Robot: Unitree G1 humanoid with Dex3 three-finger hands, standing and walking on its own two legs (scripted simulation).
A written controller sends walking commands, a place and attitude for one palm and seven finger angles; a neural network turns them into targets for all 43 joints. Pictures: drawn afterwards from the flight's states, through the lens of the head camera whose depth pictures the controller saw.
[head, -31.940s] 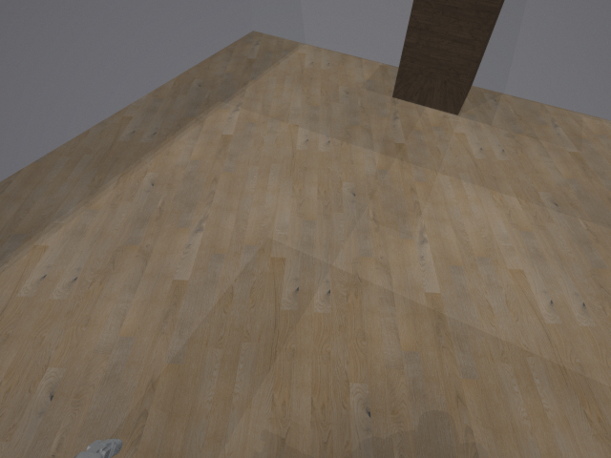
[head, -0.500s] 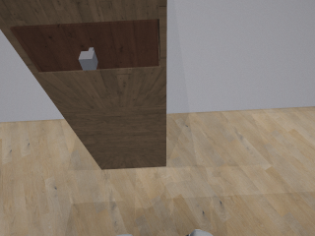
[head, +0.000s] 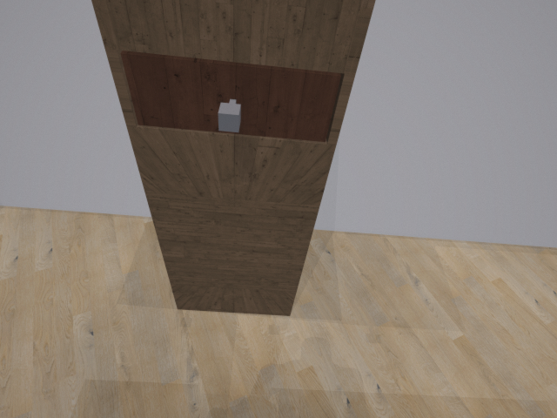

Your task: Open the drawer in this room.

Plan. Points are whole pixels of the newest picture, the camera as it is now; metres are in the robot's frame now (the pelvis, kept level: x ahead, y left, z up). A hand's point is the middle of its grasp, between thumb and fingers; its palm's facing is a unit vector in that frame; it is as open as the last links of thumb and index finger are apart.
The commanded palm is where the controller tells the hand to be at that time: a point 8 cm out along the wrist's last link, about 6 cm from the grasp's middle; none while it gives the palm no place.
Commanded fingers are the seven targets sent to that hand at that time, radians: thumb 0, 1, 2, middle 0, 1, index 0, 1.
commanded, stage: come to a stop and stand still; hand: left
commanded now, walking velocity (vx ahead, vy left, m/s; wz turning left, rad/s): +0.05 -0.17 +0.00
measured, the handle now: (230, 112) +0.60 +0.14 +0.13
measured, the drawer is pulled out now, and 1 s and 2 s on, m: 0.00 0.00 0.00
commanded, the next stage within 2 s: look again from close up in 0.70 s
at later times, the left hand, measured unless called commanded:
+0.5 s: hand out of the picture +0.07 +0.13 -0.18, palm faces +0.02 -0.97 -0.22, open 7.2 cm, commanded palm none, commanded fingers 0.00 0.90 0.90 -0.20 -0.30 -0.20 -0.30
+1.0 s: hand out of the picture +0.01 +0.13 -0.19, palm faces +0.02 -0.98 -0.18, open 7.4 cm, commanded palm none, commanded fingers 0.00 0.90 0.90 -0.20 -0.30 -0.20 -0.30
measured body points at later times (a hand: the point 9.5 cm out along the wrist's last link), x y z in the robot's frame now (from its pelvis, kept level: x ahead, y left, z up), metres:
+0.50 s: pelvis +0.02 -0.05 -0.01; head +0.04 -0.06 +0.44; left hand +0.07 +0.18 -0.16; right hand -0.02 -0.26 -0.18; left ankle -0.02 +0.10 -0.75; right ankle -0.01 -0.13 -0.75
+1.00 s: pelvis +0.03 -0.03 -0.01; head +0.04 -0.03 +0.43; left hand +0.01 +0.18 -0.17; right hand +0.07 -0.26 -0.17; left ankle -0.01 +0.09 -0.75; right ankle -0.01 -0.13 -0.75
